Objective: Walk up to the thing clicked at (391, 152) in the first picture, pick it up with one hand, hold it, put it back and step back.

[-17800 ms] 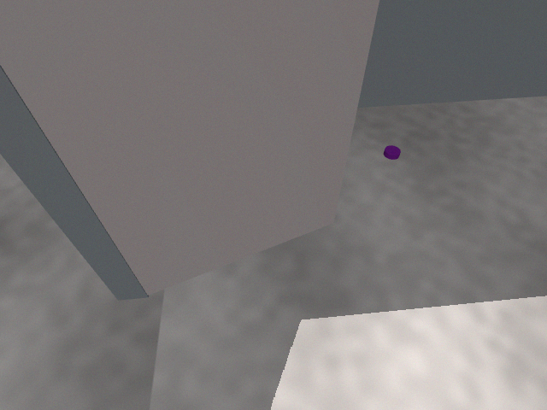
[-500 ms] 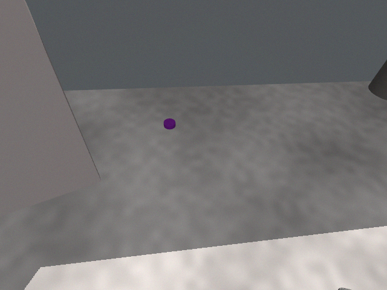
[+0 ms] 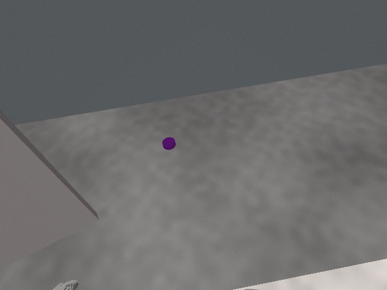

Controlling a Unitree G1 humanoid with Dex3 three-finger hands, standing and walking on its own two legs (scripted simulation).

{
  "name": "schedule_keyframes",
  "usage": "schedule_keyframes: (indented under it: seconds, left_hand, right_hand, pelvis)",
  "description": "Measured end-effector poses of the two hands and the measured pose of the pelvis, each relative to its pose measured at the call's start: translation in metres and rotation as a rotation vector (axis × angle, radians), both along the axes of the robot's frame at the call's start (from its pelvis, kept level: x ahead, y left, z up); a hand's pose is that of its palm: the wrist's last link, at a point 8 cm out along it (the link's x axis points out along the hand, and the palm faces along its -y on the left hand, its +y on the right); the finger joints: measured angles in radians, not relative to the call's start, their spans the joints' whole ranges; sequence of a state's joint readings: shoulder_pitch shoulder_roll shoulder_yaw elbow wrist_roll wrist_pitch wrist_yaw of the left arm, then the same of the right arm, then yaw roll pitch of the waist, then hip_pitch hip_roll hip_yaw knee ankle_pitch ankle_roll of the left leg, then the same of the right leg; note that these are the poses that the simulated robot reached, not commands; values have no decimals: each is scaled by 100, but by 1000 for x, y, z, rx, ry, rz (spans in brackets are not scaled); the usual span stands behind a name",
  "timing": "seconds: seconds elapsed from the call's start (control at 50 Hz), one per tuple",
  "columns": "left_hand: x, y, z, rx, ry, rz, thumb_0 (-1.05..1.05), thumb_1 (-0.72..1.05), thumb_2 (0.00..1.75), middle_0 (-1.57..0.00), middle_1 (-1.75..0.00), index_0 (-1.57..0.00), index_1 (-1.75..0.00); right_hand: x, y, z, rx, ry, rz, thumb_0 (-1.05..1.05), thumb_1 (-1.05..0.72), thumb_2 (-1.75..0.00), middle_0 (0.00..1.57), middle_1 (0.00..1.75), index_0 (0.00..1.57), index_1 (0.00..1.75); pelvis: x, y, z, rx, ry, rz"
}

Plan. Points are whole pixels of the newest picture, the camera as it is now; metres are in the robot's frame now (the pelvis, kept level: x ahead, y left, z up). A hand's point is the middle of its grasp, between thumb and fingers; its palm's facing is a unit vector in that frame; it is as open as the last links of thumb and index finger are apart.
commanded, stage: walk up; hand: left
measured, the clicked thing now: (169, 143) +1.11 +0.25 -0.75
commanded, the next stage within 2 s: none
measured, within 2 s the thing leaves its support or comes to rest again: neither
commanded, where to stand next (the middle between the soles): +0.72 +0.00 m, yaw +0 degrees
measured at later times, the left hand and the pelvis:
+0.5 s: hand (95, 244) +0.26 +0.30 -0.15, palm faces -0.04 -0.94 -0.33, open 7.4 cm; pelvis +0.23 +0.02 +0.00, yaw +0 degrees
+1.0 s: hand (129, 168) +0.46 +0.22 -0.10, palm faces +0.01 -0.90 -0.43, open 7.4 cm; pelvis +0.41 -0.05 +0.01, yaw +0 degrees
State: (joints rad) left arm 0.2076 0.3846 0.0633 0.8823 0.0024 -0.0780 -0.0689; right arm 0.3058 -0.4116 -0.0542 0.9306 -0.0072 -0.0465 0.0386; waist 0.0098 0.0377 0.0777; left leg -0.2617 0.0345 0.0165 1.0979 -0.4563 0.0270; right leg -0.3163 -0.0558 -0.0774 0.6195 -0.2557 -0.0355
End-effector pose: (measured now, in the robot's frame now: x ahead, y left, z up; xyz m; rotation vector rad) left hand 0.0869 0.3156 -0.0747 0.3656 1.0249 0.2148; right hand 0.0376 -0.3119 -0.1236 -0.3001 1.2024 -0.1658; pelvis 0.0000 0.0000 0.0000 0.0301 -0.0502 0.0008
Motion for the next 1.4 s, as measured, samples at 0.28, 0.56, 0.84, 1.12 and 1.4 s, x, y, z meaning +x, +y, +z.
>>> schedule_keyframes:
  seconds: [0.28,0.56,0.84,1.12,1.4]
  left_hand:
    - [62,5,-21,-40,133,51,1,90,90,-21,-30,-21,-30]
    - [209,24,-32,-69,134,6,1,90,90,-20,-30,-21,-30]
    - [347,-23,-7,42,61,-25,1,90,90,-20,-30,-21,-30]
    - [380,-50,9,20,95,57,1,90,90,-21,-30,-21,-30]
    - [454,2,-45,-44,173,87,1,90,90,-20,-30,-21,-30]
  right_hand:
    - [186,-3,36,-48,-101,94,1,-91,-90,20,30,21,30]
    - [287,27,52,-68,-162,43,1,-91,-90,20,30,21,30]
    - [352,-46,-3,-23,-32,-17,1,-91,-90,20,30,21,30]
    - [476,-50,19,14,-55,47,1,-91,-90,20,30,21,30]
    - [604,-2,38,-82,-164,119,1,-91,-90,20,30,21,30]
  pelvis:
    - [126,2,5,-51,13,12]
    - [249,21,8,-30,-7,7]
    - [363,-35,-10,-12,-6,-3]
    - [443,-50,14,-29,-11,12]
    - [536,-1,-8,-42,-12,43]
